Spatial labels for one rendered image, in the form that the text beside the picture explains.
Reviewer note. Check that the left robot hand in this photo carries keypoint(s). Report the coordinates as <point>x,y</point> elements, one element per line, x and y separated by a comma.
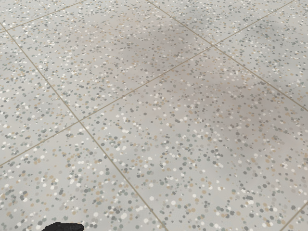
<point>57,226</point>

